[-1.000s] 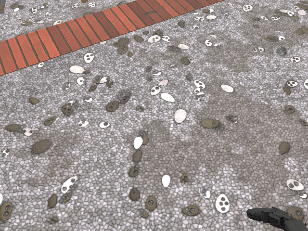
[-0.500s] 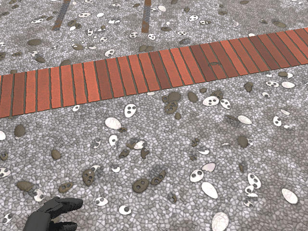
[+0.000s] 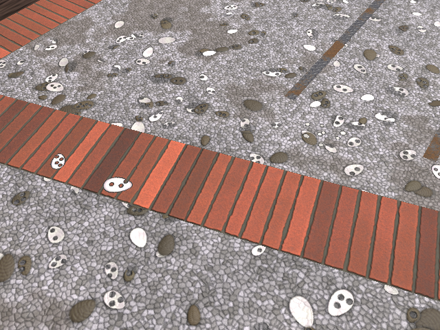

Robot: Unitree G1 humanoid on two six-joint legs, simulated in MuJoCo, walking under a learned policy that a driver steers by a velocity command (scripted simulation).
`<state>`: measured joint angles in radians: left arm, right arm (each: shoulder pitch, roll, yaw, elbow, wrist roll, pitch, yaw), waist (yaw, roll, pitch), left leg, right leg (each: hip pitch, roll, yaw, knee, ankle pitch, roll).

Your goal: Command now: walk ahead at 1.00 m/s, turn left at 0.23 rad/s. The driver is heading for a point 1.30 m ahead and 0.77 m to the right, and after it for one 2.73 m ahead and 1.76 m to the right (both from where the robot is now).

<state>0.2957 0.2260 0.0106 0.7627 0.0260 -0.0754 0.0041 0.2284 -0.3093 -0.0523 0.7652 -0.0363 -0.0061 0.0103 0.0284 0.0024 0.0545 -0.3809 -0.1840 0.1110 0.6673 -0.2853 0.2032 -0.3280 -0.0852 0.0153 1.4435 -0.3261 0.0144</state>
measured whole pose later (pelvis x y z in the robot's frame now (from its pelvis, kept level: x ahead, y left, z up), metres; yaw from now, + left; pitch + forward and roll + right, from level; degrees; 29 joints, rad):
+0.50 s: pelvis +0.36 -0.07 +0.02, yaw -18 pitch +0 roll +0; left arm 0.32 0.31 0.06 0.78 0.01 0.00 -0.01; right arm 0.08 -0.24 0.02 0.63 -0.05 -0.02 -0.04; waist 0.05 -0.01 0.11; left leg -0.62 0.01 -0.10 1.31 -0.41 -0.05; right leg -0.39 0.21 0.03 0.44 -0.04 -0.16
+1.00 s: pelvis +0.51 -0.03 +0.04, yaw -45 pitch +1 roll -1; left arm 0.22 0.37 0.09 0.64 0.03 0.05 -0.05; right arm 0.24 -0.34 -0.02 0.67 -0.03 -0.01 -0.03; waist -0.01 -0.04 -0.02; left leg -0.20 -0.03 -0.04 0.39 -0.22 0.03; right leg -0.59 0.13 0.14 1.09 -0.28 0.01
